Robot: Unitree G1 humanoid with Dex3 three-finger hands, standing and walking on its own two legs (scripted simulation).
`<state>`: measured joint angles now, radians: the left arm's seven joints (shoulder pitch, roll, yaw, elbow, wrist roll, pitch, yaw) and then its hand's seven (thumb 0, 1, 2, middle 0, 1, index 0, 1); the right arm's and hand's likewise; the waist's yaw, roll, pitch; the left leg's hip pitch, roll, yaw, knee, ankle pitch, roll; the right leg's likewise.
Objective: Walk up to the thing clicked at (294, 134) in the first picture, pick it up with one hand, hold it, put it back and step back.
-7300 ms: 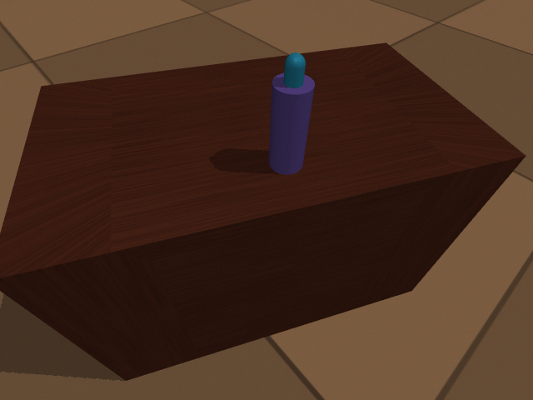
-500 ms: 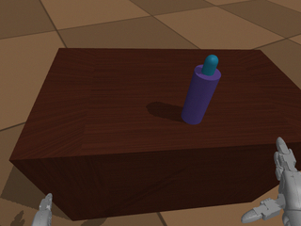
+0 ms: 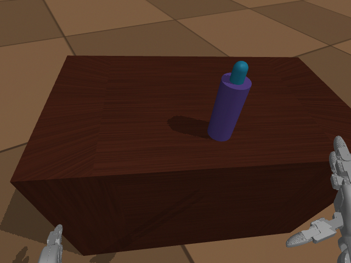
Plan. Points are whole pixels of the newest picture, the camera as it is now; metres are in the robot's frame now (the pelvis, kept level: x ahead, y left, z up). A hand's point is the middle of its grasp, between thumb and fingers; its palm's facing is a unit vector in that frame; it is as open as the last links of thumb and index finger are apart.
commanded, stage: rise first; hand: right
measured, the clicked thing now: (229, 102) +0.49 -0.18 +0.10
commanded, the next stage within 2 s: go down in 0.26 s
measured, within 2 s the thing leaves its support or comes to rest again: neither
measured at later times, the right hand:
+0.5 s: hand (317, 193) +0.19 -0.25 +0.15, palm faces +0.37 +0.84 -0.40, open 17.4 cm
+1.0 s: hand (318, 142) +0.30 -0.31 +0.15, palm faces +0.18 +0.97 -0.15, open 17.6 cm
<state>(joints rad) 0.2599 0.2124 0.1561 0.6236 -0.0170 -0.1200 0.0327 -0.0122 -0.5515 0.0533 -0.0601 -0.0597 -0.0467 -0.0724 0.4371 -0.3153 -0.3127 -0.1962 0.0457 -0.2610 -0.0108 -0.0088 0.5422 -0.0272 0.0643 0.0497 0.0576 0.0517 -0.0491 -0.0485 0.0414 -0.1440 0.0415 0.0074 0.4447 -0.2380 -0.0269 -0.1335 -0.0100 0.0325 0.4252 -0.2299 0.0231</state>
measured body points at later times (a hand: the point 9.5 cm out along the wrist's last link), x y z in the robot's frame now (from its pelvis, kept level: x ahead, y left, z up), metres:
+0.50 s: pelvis +0.00 +0.00 +0.00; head -0.01 +0.02 +0.45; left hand +0.16 +0.26 -0.09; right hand +0.17 -0.29 +0.17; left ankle +0.01 +0.14 -0.74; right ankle +0.00 -0.14 -0.74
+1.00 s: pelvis +0.01 +0.00 +0.00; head +0.00 +0.01 +0.45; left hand +0.16 +0.26 -0.09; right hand +0.28 -0.36 +0.16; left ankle +0.01 +0.14 -0.74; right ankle +0.00 -0.14 -0.74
